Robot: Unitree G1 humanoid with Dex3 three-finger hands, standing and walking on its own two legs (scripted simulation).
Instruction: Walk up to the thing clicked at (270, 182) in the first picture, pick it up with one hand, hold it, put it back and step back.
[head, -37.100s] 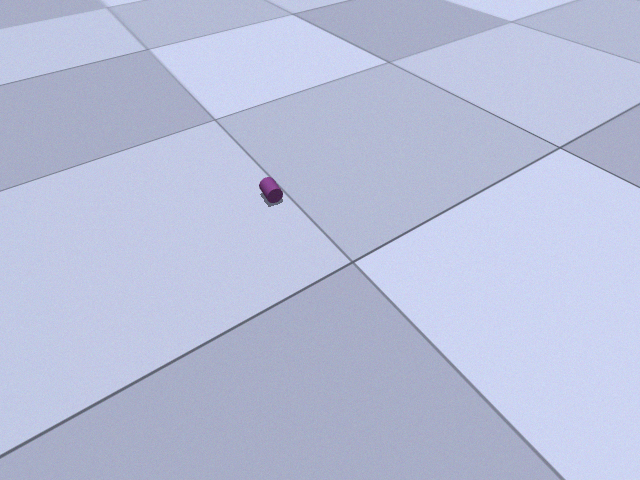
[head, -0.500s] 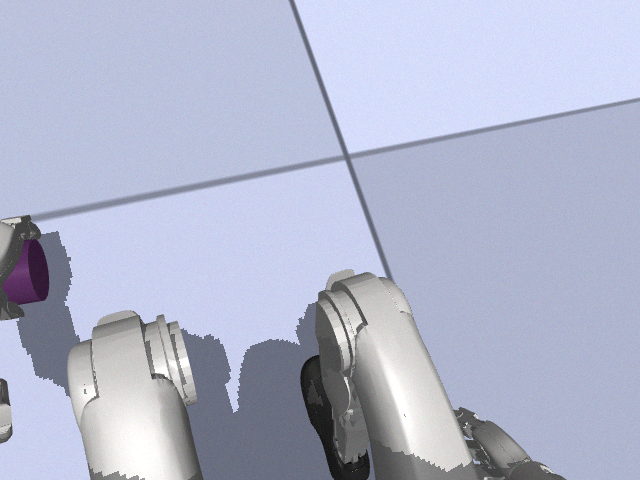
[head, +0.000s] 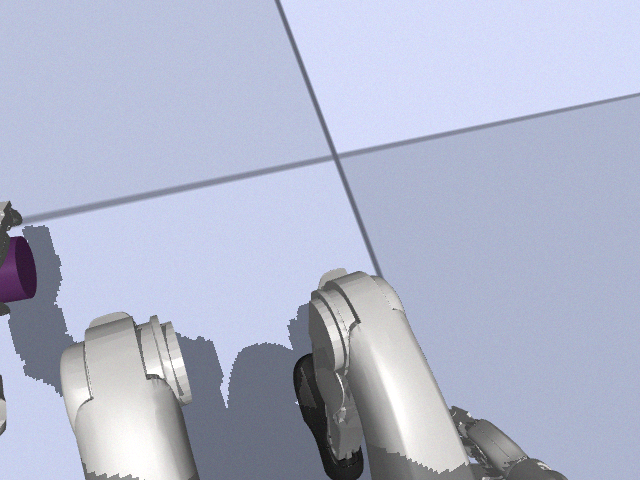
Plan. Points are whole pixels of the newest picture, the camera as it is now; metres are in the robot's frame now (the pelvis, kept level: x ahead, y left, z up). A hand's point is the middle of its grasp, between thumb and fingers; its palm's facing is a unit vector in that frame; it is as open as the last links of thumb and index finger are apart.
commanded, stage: open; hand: left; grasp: from above
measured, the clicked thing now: out of the picture +0.39 +0.35 -0.25
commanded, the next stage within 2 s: withdraw in 0.50 s
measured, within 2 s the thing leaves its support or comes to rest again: neither
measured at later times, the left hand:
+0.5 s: hand out of the picture +0.38 +0.34 -0.22, palm faces -0.45 -0.13 -0.88, open 13.9 cm
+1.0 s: hand out of the picture +0.40 +0.38 -0.11, palm faces -0.24 -0.07 -0.97, open 13.9 cm
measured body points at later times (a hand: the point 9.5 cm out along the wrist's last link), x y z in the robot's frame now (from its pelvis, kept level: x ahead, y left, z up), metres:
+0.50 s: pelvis +0.00 +0.00 +0.00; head +0.23 +0.13 +0.36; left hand +0.40 +0.34 -0.17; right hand +0.09 -0.26 -0.07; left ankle +0.06 +0.13 -0.26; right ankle +0.10 -0.12 -0.26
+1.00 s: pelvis +0.00 +0.00 +0.03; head +0.21 +0.09 +0.42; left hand +0.41 +0.38 -0.06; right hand +0.12 -0.25 -0.08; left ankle +0.06 +0.13 -0.26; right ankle +0.10 -0.12 -0.26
